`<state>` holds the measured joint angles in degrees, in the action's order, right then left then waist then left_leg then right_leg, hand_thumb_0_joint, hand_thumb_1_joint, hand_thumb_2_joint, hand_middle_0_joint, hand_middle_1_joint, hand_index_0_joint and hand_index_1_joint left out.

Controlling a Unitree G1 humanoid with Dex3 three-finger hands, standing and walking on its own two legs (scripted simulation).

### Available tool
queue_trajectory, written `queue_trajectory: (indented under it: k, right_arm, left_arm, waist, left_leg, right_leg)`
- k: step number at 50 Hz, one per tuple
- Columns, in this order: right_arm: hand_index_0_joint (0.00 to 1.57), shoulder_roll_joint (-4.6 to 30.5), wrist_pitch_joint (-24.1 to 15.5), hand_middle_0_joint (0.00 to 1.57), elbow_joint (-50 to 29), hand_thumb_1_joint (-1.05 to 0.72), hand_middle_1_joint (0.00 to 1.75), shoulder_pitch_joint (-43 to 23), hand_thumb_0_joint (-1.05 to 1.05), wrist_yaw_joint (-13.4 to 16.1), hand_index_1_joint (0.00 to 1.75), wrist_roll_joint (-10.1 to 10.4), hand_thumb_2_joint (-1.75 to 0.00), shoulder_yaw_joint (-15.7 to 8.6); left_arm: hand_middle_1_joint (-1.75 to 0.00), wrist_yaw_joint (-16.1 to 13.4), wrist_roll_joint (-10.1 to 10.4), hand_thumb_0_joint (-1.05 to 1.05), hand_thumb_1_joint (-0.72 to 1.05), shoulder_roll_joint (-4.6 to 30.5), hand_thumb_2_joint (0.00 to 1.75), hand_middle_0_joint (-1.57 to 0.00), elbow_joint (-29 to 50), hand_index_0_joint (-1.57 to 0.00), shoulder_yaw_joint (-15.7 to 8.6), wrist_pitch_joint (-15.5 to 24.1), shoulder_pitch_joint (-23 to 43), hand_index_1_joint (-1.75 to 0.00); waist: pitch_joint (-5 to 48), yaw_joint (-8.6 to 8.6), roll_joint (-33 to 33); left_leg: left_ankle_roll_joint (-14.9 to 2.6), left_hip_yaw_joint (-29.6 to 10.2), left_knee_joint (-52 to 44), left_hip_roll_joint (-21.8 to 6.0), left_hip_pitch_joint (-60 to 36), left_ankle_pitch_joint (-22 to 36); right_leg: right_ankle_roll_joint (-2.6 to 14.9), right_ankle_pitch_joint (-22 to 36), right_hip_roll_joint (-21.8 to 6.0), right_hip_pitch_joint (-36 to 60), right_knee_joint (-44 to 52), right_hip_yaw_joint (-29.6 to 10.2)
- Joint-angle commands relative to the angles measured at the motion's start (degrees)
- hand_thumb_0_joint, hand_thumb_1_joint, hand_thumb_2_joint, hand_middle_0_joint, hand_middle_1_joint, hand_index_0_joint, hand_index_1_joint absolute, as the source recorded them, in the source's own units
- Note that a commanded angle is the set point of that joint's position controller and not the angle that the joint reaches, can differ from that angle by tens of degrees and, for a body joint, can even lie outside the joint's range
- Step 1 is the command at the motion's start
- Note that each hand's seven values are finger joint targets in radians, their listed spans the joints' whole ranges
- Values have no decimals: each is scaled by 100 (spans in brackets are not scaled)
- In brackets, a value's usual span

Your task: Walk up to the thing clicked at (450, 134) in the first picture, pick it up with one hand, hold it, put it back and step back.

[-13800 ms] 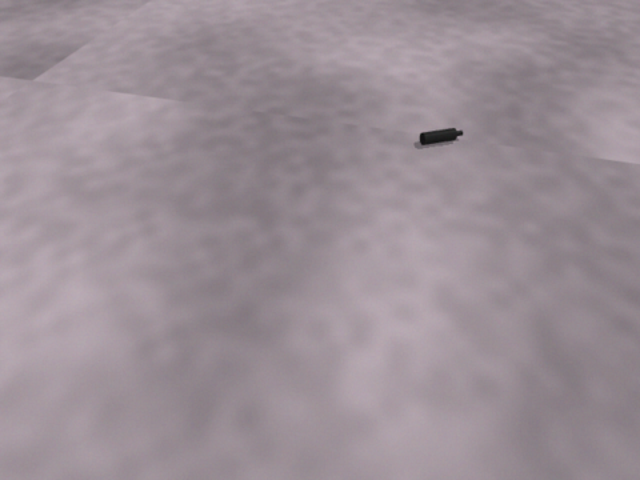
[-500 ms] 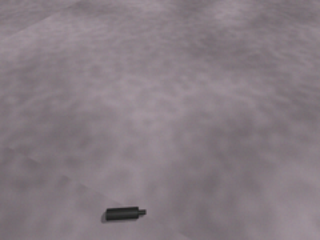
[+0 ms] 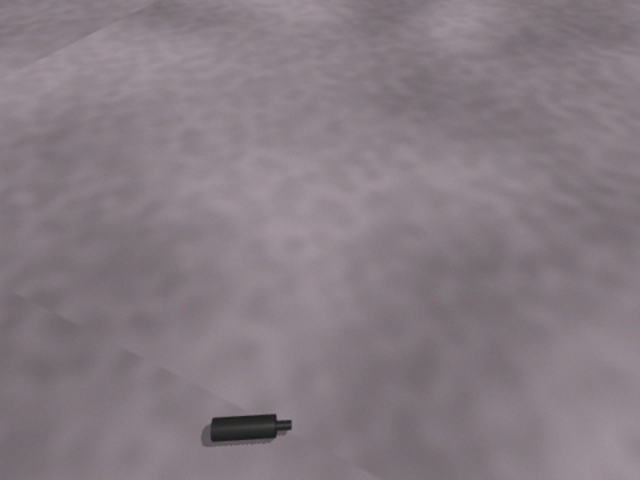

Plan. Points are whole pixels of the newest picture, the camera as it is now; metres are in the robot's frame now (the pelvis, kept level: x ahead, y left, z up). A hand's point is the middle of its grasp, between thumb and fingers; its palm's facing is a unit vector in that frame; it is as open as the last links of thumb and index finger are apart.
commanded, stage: stand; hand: left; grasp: from above
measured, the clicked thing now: (252, 427) +0.40 +0.22 -0.75
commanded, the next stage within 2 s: rise first in 0.74 s
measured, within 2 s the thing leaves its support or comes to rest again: neither
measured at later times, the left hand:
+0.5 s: hand out of the picture +0.07 +0.26 -0.16, palm faces -0.03 -0.94 -0.35, open 7.3 cm
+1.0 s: hand out of the picture +0.12 +0.25 -0.16, palm faces +0.04 -0.95 -0.32, open 8.0 cm
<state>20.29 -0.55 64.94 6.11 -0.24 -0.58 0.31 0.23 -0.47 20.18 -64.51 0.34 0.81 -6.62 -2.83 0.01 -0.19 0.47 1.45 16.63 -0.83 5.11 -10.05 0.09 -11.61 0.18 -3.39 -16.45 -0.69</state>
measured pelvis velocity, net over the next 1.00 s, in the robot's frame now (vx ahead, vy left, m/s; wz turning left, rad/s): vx -0.02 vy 0.00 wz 0.03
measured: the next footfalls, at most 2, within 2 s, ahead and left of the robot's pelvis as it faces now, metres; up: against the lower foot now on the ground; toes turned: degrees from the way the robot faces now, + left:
none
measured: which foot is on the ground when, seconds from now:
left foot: down 0.00-1.00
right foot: down 0.00-1.00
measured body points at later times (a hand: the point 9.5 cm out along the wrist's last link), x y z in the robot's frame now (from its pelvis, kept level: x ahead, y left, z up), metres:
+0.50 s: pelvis +0.00 +0.00 +0.00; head +0.01 +0.00 +0.45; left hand +0.07 +0.30 -0.13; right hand +0.07 -0.30 -0.14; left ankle -0.01 +0.12 -0.75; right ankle -0.03 -0.12 -0.75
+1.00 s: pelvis -0.02 +0.00 -0.01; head +0.04 +0.00 +0.43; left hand +0.12 +0.30 -0.14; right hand +0.08 -0.28 -0.14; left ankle -0.01 +0.12 -0.75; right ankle -0.03 -0.12 -0.75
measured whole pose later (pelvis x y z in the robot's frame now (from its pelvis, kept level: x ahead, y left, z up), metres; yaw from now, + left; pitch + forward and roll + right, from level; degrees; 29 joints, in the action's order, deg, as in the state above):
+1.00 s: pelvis -0.02 +0.00 -0.01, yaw +1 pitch +4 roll +0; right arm 17.8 -2.1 51.3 10.4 1.7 2.0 -0.1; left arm 0.8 -1.4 18.5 -61.7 -4.9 1.3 1.4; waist -2.7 -0.4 -0.1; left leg 0.4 -0.1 27.8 -0.6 18.6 -13.2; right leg 0.3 -15.5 -0.1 -16.4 -27.9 0.8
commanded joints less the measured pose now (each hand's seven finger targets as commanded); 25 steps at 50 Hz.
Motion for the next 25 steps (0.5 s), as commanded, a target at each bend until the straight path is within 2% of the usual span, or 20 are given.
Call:
queue_trajectory:
  k: [1,9,15,18,22,25]
  right_arm:
    - [20,1206,-126,20,-349,-90,30,-208,0,84,30,18,-90,-256]
    - [20,1174,-123,20,-354,-90,30,-174,0,83,30,20,-90,-252]
    - [20,1190,-128,20,-363,-90,30,-169,0,93,30,2,-90,-261]
    - [20,1191,-143,20,-353,-90,30,-207,0,95,30,15,-90,-259]
    - [20,1186,-130,20,-334,-90,30,-182,0,93,30,17,-90,-262]
    - [20,1167,-132,20,-353,-90,30,-168,0,86,30,12,-90,-268]
  left_arm:
    - [-30,-111,-5,0,90,1216,90,-20,329,-20,-252,124,121,-30]
    - [-30,-121,11,0,90,1254,90,-20,331,-20,-260,133,132,-30]
    - [-30,-113,6,0,90,1231,90,-20,340,-20,-269,114,161,-30]
    - [-30,-107,-1,0,90,1230,90,-20,343,-20,-261,115,153,-30]
    - [-30,-108,9,0,90,1207,90,-20,324,-20,-260,110,169,-30]
    - [-30,-111,1,0,90,1232,90,-20,333,-20,-262,117,153,-30]
  waist:
    - [521,-13,15]
    - [450,-31,80]
    - [414,-22,3]
    - [505,-2,-24]
    - [447,-10,18]
    - [502,-29,73]
  left_leg:
    - [-193,-576,-46,-737,-315,1324]
    - [-166,-591,-76,-723,-259,1433]
    - [-174,-570,-126,-710,-186,1105]
    - [-184,-601,-102,-736,-280,1349]
    - [-171,-586,-130,-697,-223,1138]
    - [-176,-574,-92,-711,-303,1311]
  right_leg:
    - [114,1473,-799,-85,176,-493]
    - [112,1539,-785,-89,169,-461]
    - [115,1163,-792,-113,207,-490]
    - [123,1375,-800,-63,176,-497]
    - [115,1185,-795,-90,215,-495]
    - [130,1367,-802,-69,184,-478]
